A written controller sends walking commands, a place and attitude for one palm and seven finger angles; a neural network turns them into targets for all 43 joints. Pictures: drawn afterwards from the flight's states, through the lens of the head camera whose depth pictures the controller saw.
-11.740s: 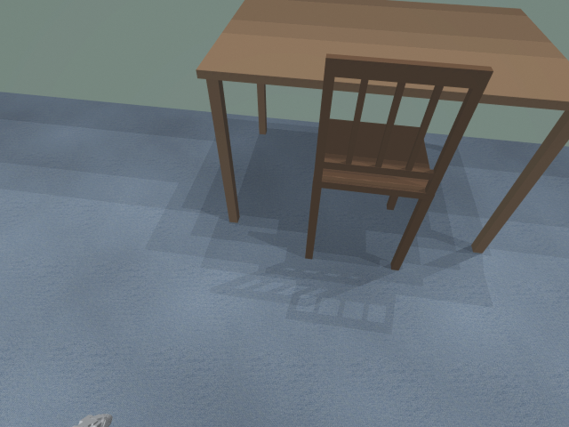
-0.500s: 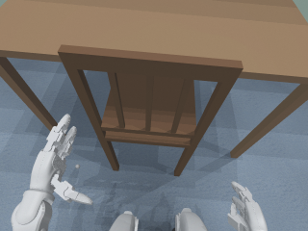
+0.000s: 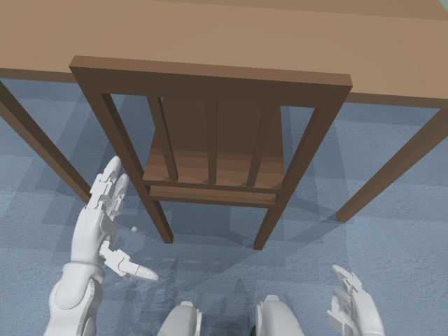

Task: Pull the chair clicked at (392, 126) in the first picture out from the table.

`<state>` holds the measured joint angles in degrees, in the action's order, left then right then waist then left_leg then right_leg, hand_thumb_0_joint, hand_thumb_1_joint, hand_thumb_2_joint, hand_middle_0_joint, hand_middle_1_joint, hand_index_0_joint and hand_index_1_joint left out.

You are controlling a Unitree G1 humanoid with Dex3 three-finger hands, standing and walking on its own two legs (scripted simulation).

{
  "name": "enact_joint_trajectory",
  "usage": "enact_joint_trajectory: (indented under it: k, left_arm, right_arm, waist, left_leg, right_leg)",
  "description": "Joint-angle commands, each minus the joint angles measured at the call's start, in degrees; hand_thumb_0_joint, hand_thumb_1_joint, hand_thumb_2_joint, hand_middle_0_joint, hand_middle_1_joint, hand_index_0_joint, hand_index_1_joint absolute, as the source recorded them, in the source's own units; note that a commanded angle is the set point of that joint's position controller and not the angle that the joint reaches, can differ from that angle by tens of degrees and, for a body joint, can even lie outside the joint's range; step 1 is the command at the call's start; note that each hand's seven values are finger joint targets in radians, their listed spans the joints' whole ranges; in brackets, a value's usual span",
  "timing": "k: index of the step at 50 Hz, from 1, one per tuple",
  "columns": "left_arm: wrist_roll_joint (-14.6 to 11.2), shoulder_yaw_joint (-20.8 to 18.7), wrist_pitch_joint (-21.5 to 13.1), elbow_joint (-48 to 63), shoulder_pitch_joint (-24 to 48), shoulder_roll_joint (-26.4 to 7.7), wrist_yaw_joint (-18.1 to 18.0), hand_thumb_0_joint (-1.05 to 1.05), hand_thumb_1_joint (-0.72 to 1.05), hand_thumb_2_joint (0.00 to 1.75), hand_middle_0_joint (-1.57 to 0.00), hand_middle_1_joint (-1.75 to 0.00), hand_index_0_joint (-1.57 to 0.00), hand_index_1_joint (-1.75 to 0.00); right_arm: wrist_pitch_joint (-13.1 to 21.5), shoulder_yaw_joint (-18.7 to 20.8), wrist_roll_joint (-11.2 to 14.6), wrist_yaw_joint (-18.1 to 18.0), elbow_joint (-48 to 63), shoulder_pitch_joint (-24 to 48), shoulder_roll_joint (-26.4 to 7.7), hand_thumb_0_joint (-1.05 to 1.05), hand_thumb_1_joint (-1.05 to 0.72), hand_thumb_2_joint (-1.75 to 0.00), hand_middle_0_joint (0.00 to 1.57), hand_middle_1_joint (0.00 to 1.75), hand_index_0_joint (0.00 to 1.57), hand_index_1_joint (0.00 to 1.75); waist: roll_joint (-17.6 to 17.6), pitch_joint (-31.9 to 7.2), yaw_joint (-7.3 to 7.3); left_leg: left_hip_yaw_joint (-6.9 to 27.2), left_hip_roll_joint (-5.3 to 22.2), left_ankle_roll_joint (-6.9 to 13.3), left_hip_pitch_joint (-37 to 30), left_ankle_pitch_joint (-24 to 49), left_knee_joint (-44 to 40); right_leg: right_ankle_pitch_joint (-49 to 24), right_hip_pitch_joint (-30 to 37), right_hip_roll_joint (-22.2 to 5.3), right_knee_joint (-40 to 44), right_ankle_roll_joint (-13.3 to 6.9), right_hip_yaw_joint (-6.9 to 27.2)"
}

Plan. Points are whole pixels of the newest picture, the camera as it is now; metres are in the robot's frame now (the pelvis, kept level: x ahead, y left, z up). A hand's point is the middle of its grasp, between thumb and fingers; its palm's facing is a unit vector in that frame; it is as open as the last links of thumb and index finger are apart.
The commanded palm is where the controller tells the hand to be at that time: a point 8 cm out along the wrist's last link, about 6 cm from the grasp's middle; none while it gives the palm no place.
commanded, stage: aim the fingers beside a spindle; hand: left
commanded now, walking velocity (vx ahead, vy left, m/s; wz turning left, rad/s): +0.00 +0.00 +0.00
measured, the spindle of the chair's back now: (212, 147) +0.46 +0.04 +0.01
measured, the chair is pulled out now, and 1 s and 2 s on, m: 0.00 0.00 0.00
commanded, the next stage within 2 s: push the fingers through the gap in 1.22 s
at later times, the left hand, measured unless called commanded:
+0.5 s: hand (159, 215) +0.32 +0.13 +0.01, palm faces -0.05 -1.00 -0.01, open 17.0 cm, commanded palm +0.30 +0.18 +0.02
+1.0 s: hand (167, 214) +0.32 +0.12 +0.01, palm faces -0.05 -1.00 -0.02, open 17.0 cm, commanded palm +0.30 +0.17 +0.01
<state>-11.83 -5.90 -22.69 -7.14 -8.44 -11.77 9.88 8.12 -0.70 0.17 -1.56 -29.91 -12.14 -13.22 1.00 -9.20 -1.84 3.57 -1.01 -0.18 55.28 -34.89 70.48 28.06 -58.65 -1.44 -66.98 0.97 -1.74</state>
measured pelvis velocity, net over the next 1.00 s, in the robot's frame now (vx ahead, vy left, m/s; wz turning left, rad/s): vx -0.01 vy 0.00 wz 0.00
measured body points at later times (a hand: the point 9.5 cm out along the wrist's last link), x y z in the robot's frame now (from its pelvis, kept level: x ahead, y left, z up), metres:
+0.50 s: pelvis +0.00 -0.01 -0.01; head +0.11 +0.00 +0.43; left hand +0.31 +0.18 +0.02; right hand +0.16 -0.25 -0.11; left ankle -0.01 +0.12 -0.64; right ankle +0.04 -0.13 -0.64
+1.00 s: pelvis -0.01 +0.00 -0.01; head +0.10 +0.00 +0.42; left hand +0.32 +0.17 +0.01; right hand +0.15 -0.25 -0.12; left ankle -0.01 +0.12 -0.64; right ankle +0.04 -0.13 -0.64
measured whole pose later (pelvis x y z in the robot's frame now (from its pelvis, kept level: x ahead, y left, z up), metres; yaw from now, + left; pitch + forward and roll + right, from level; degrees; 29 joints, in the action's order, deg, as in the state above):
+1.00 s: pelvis -0.01 +0.00 -0.01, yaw +0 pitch +22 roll -1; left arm -7.6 -1.3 -25.0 -17.4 3.3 -8.6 3.3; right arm 2.9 -0.1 -0.3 -0.3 -30.8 -11.5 -13.5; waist 1.1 -9.5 -2.4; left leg 3.0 -1.4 -0.4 60.5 -35.4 73.7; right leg 28.8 -64.5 -1.7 -71.0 0.8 -1.1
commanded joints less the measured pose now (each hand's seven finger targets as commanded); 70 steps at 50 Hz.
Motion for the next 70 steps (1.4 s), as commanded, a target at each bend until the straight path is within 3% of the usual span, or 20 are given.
enact_joint_trajectory:
  k: [1, 7, 9, 10, 13, 17, 23, 25, 27, 30, 38, 39, 45, 52, 56, 60, 62, 65, 66, 70]
  left_arm:
    - [-0.2, -2.4, -4.6, 10.5, 9.6, -5.4, -0.4, 0.00, -0.50, 0.30, -0.06, -0.08, -0.06, -0.08]
    - [0.6, -0.8, -4.7, 7.9, 14.1, -4.4, -0.6, 0.00, -0.50, 0.30, -0.06, -0.08, -0.06, -0.08]
    - [1.0, -0.9, -4.7, 8.7, 14.2, -4.7, -1.1, 0.00, -0.50, 0.30, -0.06, -0.08, -0.06, -0.08]
    - [1.0, 0.4, -4.5, 8.6, 14.6, -3.4, -1.3, 0.00, -0.50, 0.30, -0.06, -0.08, -0.06, -0.08]
    - [1.4, -2.3, -4.3, 4.6, 13.9, -5.3, -2.4, 0.00, -0.50, 0.30, -0.06, -0.08, -0.06, -0.08]
    - [1.9, -1.2, -4.9, 4.7, 16.0, -4.0, -3.3, 0.00, -0.50, 0.30, -0.06, -0.08, -0.06, -0.08]
    - [2.6, 1.5, -6.1, 5.4, 17.7, -2.0, -3.9, 0.00, -0.50, 0.30, -0.06, -0.08, -0.06, -0.08]
    - [2.9, 3.0, -5.8, 3.5, 19.4, -0.7, -4.3, 0.00, -0.50, 0.30, -0.06, -0.08, -0.06, -0.08]
    - [3.4, 0.9, -6.0, 1.6, 20.3, -2.5, -4.9, 0.00, -0.50, 0.30, -0.06, -0.08, -0.06, -0.08]
    - [4.2, 3.3, -6.3, 2.6, 24.1, -0.5, -5.7, 0.00, -0.50, 0.30, -0.06, -0.08, -0.06, -0.08]
    - [4.2, -0.8, -6.0, 1.5, 21.4, -3.6, -7.2, 0.00, -0.50, 0.30, -0.06, -0.08, -0.06, -0.08]
    - [4.2, 0.7, -5.9, 1.8, 20.9, -2.1, -7.0, 0.00, -0.50, 0.30, -0.06, -0.08, -0.06, -0.08]
    - [3.9, 4.0, -5.8, 1.9, 21.3, 0.5, -6.2, 0.00, -0.50, 0.30, -0.06, -0.08, -0.06, -0.08]
    - [4.1, 1.8, -7.1, 3.8, 20.9, -1.9, -6.9, 0.00, -0.50, 0.30, -0.06, -0.08, -0.06, -0.08]
    - [4.2, 2.9, -6.8, 3.4, 18.7, -0.8, -6.9, 0.00, -0.50, 0.30, -0.06, -0.08, -0.06, -0.08]
    - [4.5, 3.8, -6.4, 2.2, 22.1, -0.5, -6.8, 0.00, -0.50, 0.30, -0.06, -0.08, -0.06, -0.08]
    - [4.2, 2.3, -6.6, 2.2, 22.6, -1.5, -6.8, 0.00, -0.50, 0.30, -0.06, -0.08, -0.06, -0.08]
    - [4.1, 2.3, -6.9, 4.2, 21.9, -1.7, -6.7, 0.00, -0.50, 0.30, -0.06, -0.08, -0.06, -0.08]
    - [3.9, 2.3, -6.7, 3.6, 20.5, -1.4, -6.7, 0.00, -0.50, 0.30, -0.06, -0.08, -0.06, -0.08]
    - [4.3, 3.8, -6.4, 3.0, 25.4, -0.7, -6.6, 0.00, -0.50, 0.30, -0.06, -0.08, -0.06, -0.08]
  right_arm:
    - [2.6, 3.5, 0.4, -0.5, 7.5, 0.4, -8.3, 0.00, -0.90, -0.90, 0.20, 0.30, 0.20, 0.30]
    - [2.0, 3.6, 0.5, -0.5, 7.1, 0.5, -8.5, 0.00, -0.90, -0.90, 0.20, 0.30, 0.20, 0.30]
    - [1.8, 3.6, 0.4, -0.4, 7.1, 0.3, -8.4, 0.00, -0.90, -0.90, 0.20, 0.30, 0.20, 0.30]
    - [1.8, 3.7, 0.3, -0.2, 7.2, 0.4, -8.2, 0.00, -0.90, -0.90, 0.20, 0.30, 0.20, 0.30]
    - [1.0, 3.7, 0.2, -0.1, 6.7, 0.0, -8.4, 0.00, -0.90, -0.90, 0.20, 0.30, 0.20, 0.30]
    - [0.3, 3.7, 0.1, 0.3, 6.9, 0.3, -8.1, 0.00, -0.90, -0.90, 0.20, 0.30, 0.20, 0.30]
    - [-0.1, 3.9, 0.0, 0.7, 6.8, 0.3, -8.2, 0.00, -0.90, -0.90, 0.20, 0.30, 0.20, 0.30]
    - [-0.4, 3.9, 0.0, 0.8, 6.4, 0.1, -8.1, 0.00, -0.90, -0.90, 0.20, 0.30, 0.20, 0.30]
    - [-0.7, 4.0, -0.1, 0.6, 6.0, 0.0, -8.4, 0.00, -0.90, -0.90, 0.20, 0.30, 0.20, 0.30]
    - [-1.0, 4.0, -0.2, 0.7, 6.0, 0.2, -8.1, 0.00, -0.90, -0.90, 0.20, 0.30, 0.20, 0.30]
    - [-2.5, 3.9, -0.2, 1.0, 6.7, 0.2, -8.1, 0.00, -0.90, -0.90, 0.20, 0.30, 0.20, 0.30]
    - [-2.6, 3.7, -0.2, 1.1, 6.9, 0.2, -7.9, 0.00, -0.90, -0.90, 0.20, 0.30, 0.20, 0.30]
    - [-2.5, 3.8, 0.0, 1.1, 6.7, 0.0, -7.9, 0.00, -0.90, -0.90, 0.20, 0.30, 0.20, 0.30]
    - [-2.4, 3.9, -0.2, 0.9, 6.8, 0.3, -8.0, 0.00, -0.90, -0.90, 0.20, 0.30, 0.20, 0.30]
    - [-2.6, 3.8, -0.2, 1.2, 7.2, 0.6, -7.9, 0.00, -0.90, -0.90, 0.20, 0.30, 0.20, 0.30]
    - [-2.8, 3.7, -0.1, 1.0, 6.9, 0.9, -8.2, 0.00, -0.90, -0.90, 0.20, 0.30, 0.20, 0.30]
    - [-2.6, 3.8, -0.2, 0.8, 6.7, 0.8, -8.2, 0.00, -0.90, -0.90, 0.20, 0.30, 0.20, 0.30]
    - [-2.7, 3.7, -0.2, 0.9, 7.0, 0.7, -8.0, 0.00, -0.90, -0.90, 0.20, 0.30, 0.20, 0.30]
    - [-2.6, 3.8, -0.2, 0.9, 7.1, 0.7, -8.0, 0.00, -0.90, -0.90, 0.20, 0.30, 0.20, 0.30]
    - [-2.7, 3.7, -0.2, 0.8, 6.2, 0.6, -8.1, 0.00, -0.90, -0.90, 0.20, 0.30, 0.20, 0.30]
  waist:
    - [0.2, -17.2, -0.88]
    - [0.3, -18.4, -0.98]
    - [1.7, -20.2, -0.35]
    - [1.1, -20.7, -0.71]
    - [-1.3, -19.2, -0.42]
    - [0.1, -20.5, -0.19]
    - [0.2, -22.0, -0.95]
    - [-0.5, -20.2, -1.92]
    - [-2.0, -20.2, -1.51]
    - [0.4, -21.9, -1.66]
    - [-1.0, -23.7, -0.15]
    - [-1.1, -24.2, -0.42]
    - [-1.5, -21.4, -1.85]
    - [-0.2, -23.0, -0.60]
    - [-0.6, -21.8, -0.87]
    - [-0.8, -19.5, -1.95]
    - [-1.5, -21.0, -1.53]
    - [0.9, -23.0, -0.77]
    - [-0.5, -23.2, -0.84]
    - [0.3, -21.6, -2.45]
  left_leg:
    - [-2.0, 0.3, 0.5, -5.7, 19.6, -9.5]
    - [-2.1, 0.2, 0.7, -5.3, 18.8, -8.9]
    - [-1.9, 0.2, 0.5, -6.5, 21.3, -9.1]
    - [-2.1, 0.2, 0.6, -6.5, 21.4, -8.6]
    - [-2.3, 0.1, 0.7, -3.4, 20.1, -8.2]
    - [-2.7, -0.1, 0.6, -3.5, 20.3, -7.8]
    - [-2.4, 0.2, 0.7, -4.2, 21.7, -7.1]
    - [-2.5, 0.2, 0.7, -3.1, 19.6, -6.7]
    - [-2.4, 0.1, 0.7, -1.9, 18.1, -6.5]
    - [-2.2, 0.0, 0.7, -3.4, 19.2, -6.3]
    - [-2.8, -0.1, 0.7, -2.3, 19.7, -6.8]
    - [-2.8, -0.1, 0.8, -2.6, 19.9, -6.9]
    - [-2.6, 0.1, 0.9, -2.6, 18.8, -6.7]
    - [-2.3, 0.0, 0.6, -3.9, 19.9, -7.0]
    - [-2.4, 0.1, 0.6, -3.4, 19.5, -7.0]
    - [-2.3, 0.0, 0.8, -2.1, 16.5, -6.7]
    - [-2.4, -0.1, 0.9, -1.9, 16.6, -6.4]
    - [-2.3, -0.1, 0.6, -3.8, 19.5, -6.8]
    - [-2.2, 0.0, 0.6, -3.7, 19.9, -6.7]
    - [-2.0, 0.2, 0.6, -3.6, 19.6, -6.1]
  right_leg:
    - [-13.0, 15.0, 0.6, 7.3, -2.4, -1.0]
    - [-12.4, 14.4, 0.5, 6.8, -2.5, -0.6]
    - [-14.2, 14.9, 0.3, 6.1, -2.7, -0.8]
    - [-14.8, 15.1, 0.3, 6.0, -2.5, -0.7]
    - [-14.7, 15.9, 0.4, 6.0, -2.5, -0.4]
    - [-15.3, 15.8, 0.2, 5.4, -2.6, 0.0]
    - [-16.5, 14.7, 0.2, 4.5, -2.7, -0.2]
    - [-14.8, 13.1, 0.1, 4.8, -2.5, -0.3]
    - [-13.3, 12.8, 0.2, 4.4, -2.5, -0.2]
    - [-13.6, 11.6, 0.0, 3.6, -2.7, -0.3]
    - [-15.3, 15.2, 0.2, 3.8, -2.7, 0.2]
    - [-15.7, 15.6, 0.2, 3.8, -2.6, 0.2]
    - [-14.6, 13.5, 0.1, 4.6, -2.5, -0.2]
    - [-14.6, 13.5, 0.1, 3.9, -2.8, -0.3]
    - [-14.5, 13.4, 0.2, 4.1, -2.7, -0.4]
    - [-11.4, 11.2, 0.2, 4.4, -2.6, -0.4]
    - [-11.8, 12.3, 0.2, 4.4, -2.6, 0.0]
    - [-14.0, 13.3, 0.2, 3.8, -2.9, -0.3]
    - [-14.7, 13.8, 0.2, 3.9, -2.8, -0.3]
    - [-14.3, 11.5, 0.2, 3.7, -2.6, -0.5]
